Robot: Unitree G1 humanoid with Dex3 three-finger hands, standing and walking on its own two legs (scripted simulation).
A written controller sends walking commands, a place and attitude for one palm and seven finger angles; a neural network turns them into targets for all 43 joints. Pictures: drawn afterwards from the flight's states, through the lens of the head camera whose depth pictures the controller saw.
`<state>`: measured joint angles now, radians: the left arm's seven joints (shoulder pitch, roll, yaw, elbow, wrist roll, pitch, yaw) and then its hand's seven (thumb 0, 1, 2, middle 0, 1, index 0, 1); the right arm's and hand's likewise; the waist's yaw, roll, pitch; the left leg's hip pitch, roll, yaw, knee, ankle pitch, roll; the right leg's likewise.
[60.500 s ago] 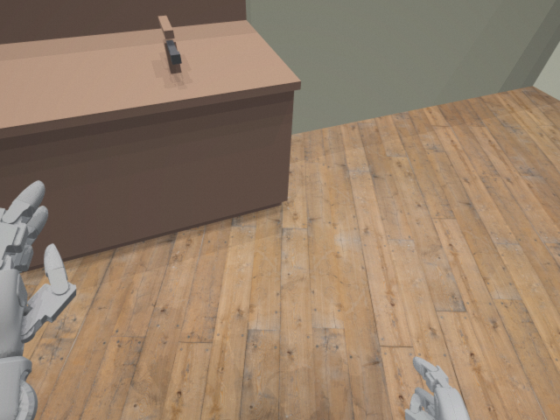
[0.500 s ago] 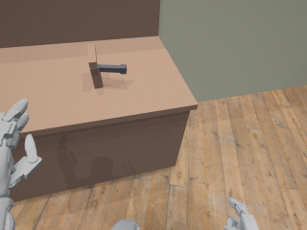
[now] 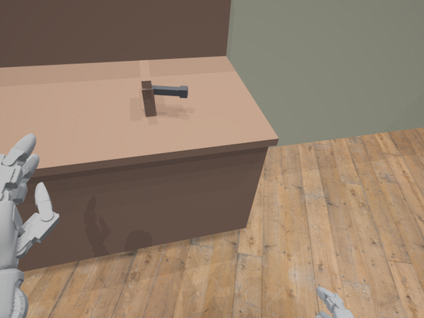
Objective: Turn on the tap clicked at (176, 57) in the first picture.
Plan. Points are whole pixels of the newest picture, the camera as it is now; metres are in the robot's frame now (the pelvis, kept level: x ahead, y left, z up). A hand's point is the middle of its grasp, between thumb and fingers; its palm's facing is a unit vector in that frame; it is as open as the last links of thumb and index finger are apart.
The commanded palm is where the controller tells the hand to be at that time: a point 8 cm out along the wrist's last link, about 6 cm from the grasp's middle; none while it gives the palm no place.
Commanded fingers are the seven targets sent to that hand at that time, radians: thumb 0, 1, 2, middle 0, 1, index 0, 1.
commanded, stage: stop stepping back and stand still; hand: left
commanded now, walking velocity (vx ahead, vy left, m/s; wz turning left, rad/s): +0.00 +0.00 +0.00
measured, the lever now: (183, 91) +0.76 +0.13 +0.04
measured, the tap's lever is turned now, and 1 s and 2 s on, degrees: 75 75 75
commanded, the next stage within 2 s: stand and check the lever's angle in 0.06 s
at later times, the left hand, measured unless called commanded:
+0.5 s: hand (51, 195) +0.24 +0.25 +0.18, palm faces +0.42 -0.83 -0.37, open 7.5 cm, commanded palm +0.18 +0.28 +0.19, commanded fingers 0.00 0.90 0.90 -0.20 -0.30 -0.20 -0.30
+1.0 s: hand (52, 188) +0.25 +0.26 +0.17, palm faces +0.40 -0.85 -0.34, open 7.5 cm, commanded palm +0.20 +0.29 +0.19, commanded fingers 0.00 0.90 0.90 -0.20 -0.30 -0.20 -0.30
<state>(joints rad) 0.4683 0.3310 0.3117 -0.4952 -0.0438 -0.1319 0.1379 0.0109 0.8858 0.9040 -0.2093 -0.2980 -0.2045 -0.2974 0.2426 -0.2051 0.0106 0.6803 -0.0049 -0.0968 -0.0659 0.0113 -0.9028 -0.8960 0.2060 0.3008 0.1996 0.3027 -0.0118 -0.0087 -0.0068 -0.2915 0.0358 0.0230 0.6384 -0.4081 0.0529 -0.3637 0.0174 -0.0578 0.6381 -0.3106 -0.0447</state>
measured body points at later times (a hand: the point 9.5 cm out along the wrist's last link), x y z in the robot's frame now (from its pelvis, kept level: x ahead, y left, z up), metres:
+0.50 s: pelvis +0.03 +0.00 +0.02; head +0.03 +0.01 +0.47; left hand +0.21 +0.29 +0.20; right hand +0.20 -0.24 -0.06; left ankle +0.03 +0.12 -0.72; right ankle +0.06 -0.12 -0.72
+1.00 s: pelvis +0.04 +0.01 +0.02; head +0.04 +0.02 +0.47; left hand +0.23 +0.30 +0.19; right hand +0.22 -0.22 -0.06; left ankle +0.03 +0.12 -0.72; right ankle +0.06 -0.12 -0.72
